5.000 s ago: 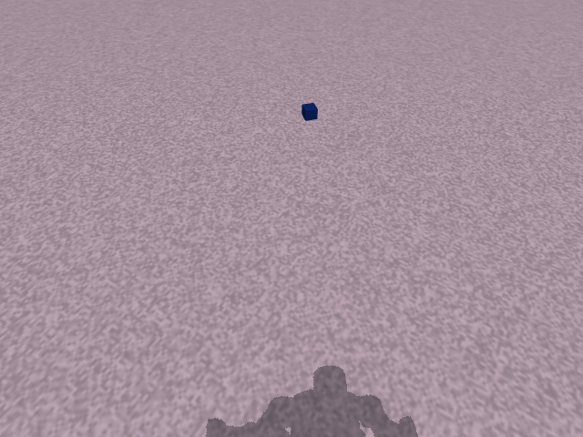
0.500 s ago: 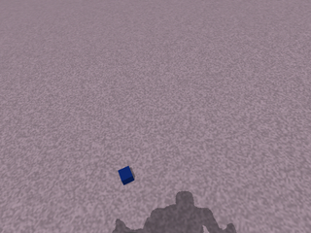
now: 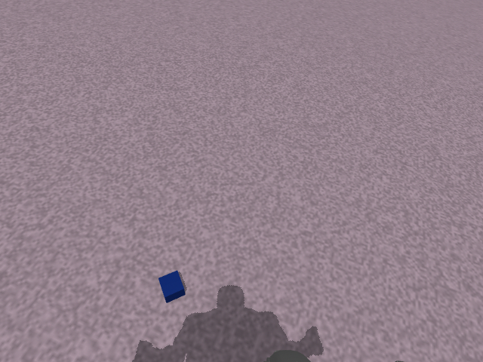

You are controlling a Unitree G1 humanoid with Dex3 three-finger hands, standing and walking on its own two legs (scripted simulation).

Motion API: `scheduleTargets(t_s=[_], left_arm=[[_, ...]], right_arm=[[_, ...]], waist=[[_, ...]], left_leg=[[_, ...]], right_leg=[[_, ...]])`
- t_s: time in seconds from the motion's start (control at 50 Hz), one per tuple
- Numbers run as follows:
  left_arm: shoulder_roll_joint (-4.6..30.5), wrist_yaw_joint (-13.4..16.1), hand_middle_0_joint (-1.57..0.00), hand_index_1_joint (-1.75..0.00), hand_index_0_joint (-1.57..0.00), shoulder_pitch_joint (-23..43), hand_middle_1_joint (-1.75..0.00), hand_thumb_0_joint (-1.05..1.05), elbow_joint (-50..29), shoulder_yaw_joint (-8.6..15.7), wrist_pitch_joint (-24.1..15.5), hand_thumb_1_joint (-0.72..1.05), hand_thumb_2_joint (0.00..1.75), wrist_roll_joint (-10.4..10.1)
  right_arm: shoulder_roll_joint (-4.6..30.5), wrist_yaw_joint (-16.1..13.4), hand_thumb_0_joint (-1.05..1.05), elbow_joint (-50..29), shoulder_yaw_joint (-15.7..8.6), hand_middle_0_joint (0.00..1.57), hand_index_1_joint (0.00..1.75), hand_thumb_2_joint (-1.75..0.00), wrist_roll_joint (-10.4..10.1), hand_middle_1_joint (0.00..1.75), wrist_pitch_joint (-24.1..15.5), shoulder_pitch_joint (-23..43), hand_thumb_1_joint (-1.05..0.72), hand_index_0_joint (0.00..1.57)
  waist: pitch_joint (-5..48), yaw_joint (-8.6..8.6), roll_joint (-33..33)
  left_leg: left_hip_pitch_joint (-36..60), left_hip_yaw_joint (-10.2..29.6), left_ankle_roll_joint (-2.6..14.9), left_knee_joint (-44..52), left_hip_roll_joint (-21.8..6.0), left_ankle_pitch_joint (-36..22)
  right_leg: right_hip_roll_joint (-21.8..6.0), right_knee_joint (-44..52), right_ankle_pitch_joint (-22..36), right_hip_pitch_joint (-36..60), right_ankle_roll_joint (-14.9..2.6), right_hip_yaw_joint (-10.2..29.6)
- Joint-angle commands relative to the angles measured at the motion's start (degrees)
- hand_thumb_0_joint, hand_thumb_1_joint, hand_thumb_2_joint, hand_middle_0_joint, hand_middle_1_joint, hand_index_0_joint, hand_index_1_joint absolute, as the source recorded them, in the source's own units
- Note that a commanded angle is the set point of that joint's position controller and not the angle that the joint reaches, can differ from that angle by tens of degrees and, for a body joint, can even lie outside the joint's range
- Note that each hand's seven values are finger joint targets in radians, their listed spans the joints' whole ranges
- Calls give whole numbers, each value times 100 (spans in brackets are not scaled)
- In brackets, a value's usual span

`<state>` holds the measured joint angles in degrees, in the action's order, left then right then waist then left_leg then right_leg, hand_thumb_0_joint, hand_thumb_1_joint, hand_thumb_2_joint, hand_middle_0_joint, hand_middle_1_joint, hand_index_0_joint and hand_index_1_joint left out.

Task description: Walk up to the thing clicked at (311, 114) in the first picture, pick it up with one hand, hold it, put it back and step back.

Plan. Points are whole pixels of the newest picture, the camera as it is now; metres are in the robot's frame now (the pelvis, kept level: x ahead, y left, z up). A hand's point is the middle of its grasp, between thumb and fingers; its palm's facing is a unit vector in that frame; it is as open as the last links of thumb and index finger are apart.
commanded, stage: walk up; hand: left
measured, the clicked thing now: (171, 286) +0.50 +0.21 -0.73
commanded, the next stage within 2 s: stand in 1.36 s
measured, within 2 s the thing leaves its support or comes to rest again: neither
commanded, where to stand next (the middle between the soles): +0.11 -0.02 m, yaw -1 degrees
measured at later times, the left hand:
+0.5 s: hand out of the picture +0.12 +0.23 -0.14, palm faces -0.07 -0.93 -0.36, open 7.4 cm
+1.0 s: hand out of the picture +0.12 +0.23 -0.14, palm faces -0.06 -0.94 -0.33, open 7.4 cm
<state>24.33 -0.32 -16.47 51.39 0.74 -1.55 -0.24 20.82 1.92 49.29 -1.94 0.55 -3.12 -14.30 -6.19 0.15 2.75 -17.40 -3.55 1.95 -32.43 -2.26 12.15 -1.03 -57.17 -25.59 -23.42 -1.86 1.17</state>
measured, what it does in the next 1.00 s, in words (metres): steps on the spot: right foot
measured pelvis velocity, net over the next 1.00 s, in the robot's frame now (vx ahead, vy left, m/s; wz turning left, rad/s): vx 0.04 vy -0.02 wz -0.03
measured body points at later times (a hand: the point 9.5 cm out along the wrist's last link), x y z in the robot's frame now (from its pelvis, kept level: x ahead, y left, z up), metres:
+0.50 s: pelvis +0.03 -0.02 +0.00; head +0.04 -0.03 +0.45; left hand +0.13 +0.28 -0.12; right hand +0.09 -0.31 -0.13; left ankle +0.06 +0.10 -0.73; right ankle +0.04 -0.14 -0.73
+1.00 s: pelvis +0.04 -0.02 +0.02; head +0.05 -0.02 +0.47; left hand +0.13 +0.28 -0.12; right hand +0.11 -0.32 -0.12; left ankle +0.06 +0.10 -0.73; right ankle +0.04 -0.14 -0.73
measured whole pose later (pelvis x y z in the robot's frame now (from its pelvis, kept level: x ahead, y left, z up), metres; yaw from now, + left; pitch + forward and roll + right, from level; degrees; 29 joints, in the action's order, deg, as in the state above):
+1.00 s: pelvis +0.04 -0.02 +0.02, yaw -2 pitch -2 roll +0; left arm 20.0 -1.0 -5.2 66.6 -0.1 -0.2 0.2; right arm 20.7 0.5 66.6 0.4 0.5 -2.0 -5.6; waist -2.4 0.3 0.0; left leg -8.2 -4.2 -0.1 -19.6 -1.8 9.3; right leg -0.6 -19.3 -10.1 -7.1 0.1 -1.6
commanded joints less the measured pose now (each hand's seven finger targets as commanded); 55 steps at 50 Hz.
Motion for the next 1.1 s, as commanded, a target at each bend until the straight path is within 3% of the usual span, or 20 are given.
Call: scheduleTargets(t_s=[0.0,0.06,0.12,0.16,0.18,0.2,0.22,0.24,0.26,0.28,0.3,0.32,0.34,0.38,0.4,0.48,0.62,0.74,0.94,1.08], left_arm=[[928,57,-20,-30,-20,-576,-30,0,-51,346,-16,90,90,21],[839,58,-20,-30,-20,-341,-30,0,12,346,1,90,90,45],[827,86,-20,-30,-20,-276,-30,0,124,355,-9,90,90,75],[809,95,-20,-30,-20,-314,-30,0,257,362,-44,90,90,102],[832,108,-20,-30,-20,-264,-30,0,290,369,-83,90,90,138],[964,134,-20,-30,-20,-204,-30,0,273,397,-124,90,90,160],[1266,142,-20,-30,-20,80,-30,0,182,431,-196,90,90,199],[1458,111,-20,-30,-20,592,-30,0,138,410,-164,90,90,116],[1402,84,-20,-30,-20,964,-30,0,63,368,-132,90,90,120],[1159,67,-20,-30,-20,935,-30,0,85,289,-106,90,90,102],[1010,64,-20,-30,-20,932,-30,0,135,245,-102,90,90,62],[936,60,-20,-30,-20,898,-30,0,202,224,-111,90,90,46],[932,48,-20,-30,-20,882,-30,0,268,217,-113,90,90,55],[979,33,-20,-30,-20,832,-30,0,346,224,-111,90,90,42],[964,33,-20,-30,-20,993,-30,0,362,214,-101,90,90,54],[868,37,-20,-30,-20,1134,-30,0,543,186,-60,90,90,6],[829,20,-20,-30,-20,1348,-30,0,835,165,-27,90,90,17],[767,-6,-20,-30,-20,1470,-30,0,998,156,-1,90,90,27],[750,1,-20,-30,-20,1518,-30,0,1138,153,-22,90,90,50],[719,19,-20,-30,-20,1412,-30,0,1228,158,-9,90,90,54]], right_arm=[[1572,-200,0,-347,-447,20,30,-90,-12,30,-86,-88,-90,20],[1565,-216,0,-365,-411,20,30,-90,15,30,-54,67,-90,20],[1608,-205,0,-357,-400,20,30,-90,12,30,30,265,-90,20],[1543,-200,0,-344,-338,20,30,-90,-32,30,78,400,-90,20],[1352,-192,0,-315,-258,20,30,-90,-65,30,99,457,-90,20],[1136,-192,0,-274,-176,20,30,-90,-98,30,102,458,-90,20],[922,-191,0,-232,-108,20,30,-90,-131,30,109,239,-90,20],[1041,-225,0,-94,-142,20,30,-90,-125,30,151,349,-90,20],[1133,-239,0,127,-188,20,30,-90,-95,30,149,213,-90,20],[1203,-231,0,241,-192,20,30,-90,-84,30,100,184,-90,20],[1314,-213,0,322,-206,20,30,-90,-109,30,59,323,-90,20],[1348,-192,0,371,-203,20,30,-90,-111,30,41,502,-90,20],[1318,-186,0,403,-171,20,30,-90,-102,30,30,543,-90,20],[1277,-183,0,497,-94,20,30,-90,-95,30,17,625,-90,20],[1259,-182,0,594,-83,20,30,-90,-74,30,20,613,-90,20],[1271,-192,0,862,-30,20,30,-90,-40,30,-7,838,-90,20],[1207,-211,0,1174,6,20,30,-90,-11,30,-23,1026,-90,20],[1223,-219,0,1297,3,20,30,-90,1,30,-30,1118,-90,20],[1216,-230,0,1365,-21,20,30,-90,-2,30,-13,1123,-90,20],[1180,-235,0,1387,-36,20,30,-90,-8,30,23,1192,-90,20]], waist=[[494,-16,-1281],[498,-2,-1233],[652,-9,-1198],[771,-136,-964],[752,-191,-731],[788,-237,-287],[723,15,599],[494,57,682],[434,175,697],[465,230,476],[542,193,342],[646,123,343],[777,78,428],[930,-21,523],[833,32,456],[710,-56,-99],[724,-53,-353],[664,-42,-497],[915,27,-212],[818,12,-172]], left_leg=[[585,1152,915,1251,-1161,-1099],[211,1020,938,1125,-1211,-1104],[79,1069,955,833,-1277,-877],[-168,951,788,483,-1159,-627],[-389,914,564,319,-1046,-399],[-505,770,317,18,-902,-264],[-574,481,32,-530,-390,221],[-96,246,-44,-604,69,1268],[540,324,-27,-488,-28,1294],[886,476,3,147,-126,870],[934,523,38,358,-283,298],[853,633,113,433,-390,-99],[798,717,152,542,-465,-181],[882,616,130,554,-402,-165],[796,588,94,656,-384,-57],[653,706,50,1101,-514,-314],[707,687,-17,1450,-554,-428],[676,732,-45,1728,-578,-120],[1188,609,-53,1603,-586,-764],[1270,605,-60,1664,-600,-780]], right_leg=[[-208,479,398,-205,106,106],[-267,1167,589,236,146,-80],[-111,1666,630,656,127,-259],[-53,2435,1075,1254,42,-318],[-97,2821,1263,1519,-36,-172],[-503,3232,1512,1641,-176,435],[-1307,3720,1657,1393,-473,1755],[-1712,3845,1381,559,-966,1973],[-1609,3650,1313,58,-957,1755],[-1296,3487,1441,-105,-651,1299],[-983,3380,1524,107,-352,823],[-766,3311,1625,374,-178,605],[-674,3295,1710,651,-118,538],[-755,3489,1476,784,-141,714],[-773,3536,1365,829,-147,706],[-652,3538,1579,1138,-93,499],[-627,3839,1803,1526,-57,426],[-598,3966,1729,1615,8,361],[-652,4161,2152,1614,55,366],[-631,4219,2138,1533,84,326]])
